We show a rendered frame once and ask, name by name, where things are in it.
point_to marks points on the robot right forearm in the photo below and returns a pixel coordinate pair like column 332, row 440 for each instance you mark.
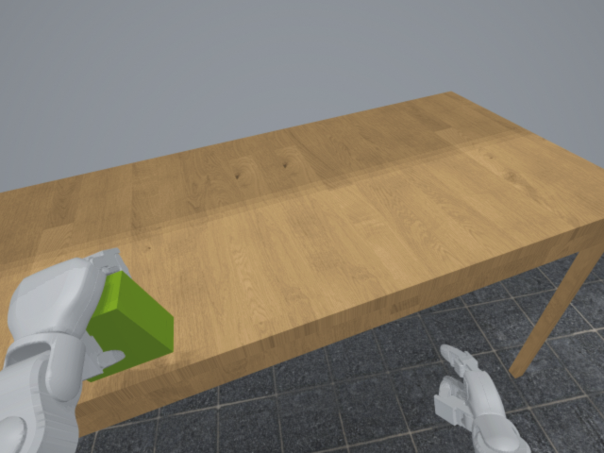
column 492, row 433

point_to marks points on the table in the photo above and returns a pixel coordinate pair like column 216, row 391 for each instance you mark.
column 271, row 246

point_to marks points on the robot left forearm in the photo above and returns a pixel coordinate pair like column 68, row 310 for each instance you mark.
column 40, row 385

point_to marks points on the right robot hand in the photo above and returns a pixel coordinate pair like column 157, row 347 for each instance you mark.
column 460, row 403

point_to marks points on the sponge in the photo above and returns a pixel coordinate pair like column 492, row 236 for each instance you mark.
column 127, row 318

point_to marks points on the left robot hand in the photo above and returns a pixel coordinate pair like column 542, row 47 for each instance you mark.
column 62, row 298

